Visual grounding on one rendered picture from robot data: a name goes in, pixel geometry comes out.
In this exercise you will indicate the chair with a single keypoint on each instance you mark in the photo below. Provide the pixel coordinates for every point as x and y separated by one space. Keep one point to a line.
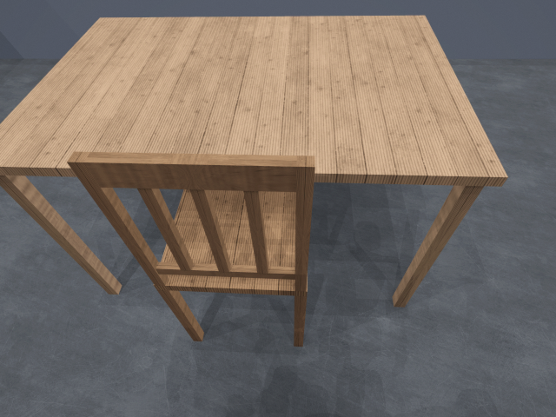
242 225

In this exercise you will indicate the table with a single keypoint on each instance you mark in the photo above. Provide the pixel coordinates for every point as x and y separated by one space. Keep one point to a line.
373 98

